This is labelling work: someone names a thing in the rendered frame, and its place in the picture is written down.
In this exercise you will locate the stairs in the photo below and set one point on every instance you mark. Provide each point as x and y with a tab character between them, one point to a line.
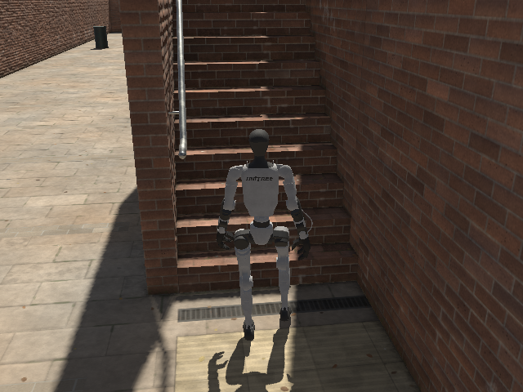
250	64

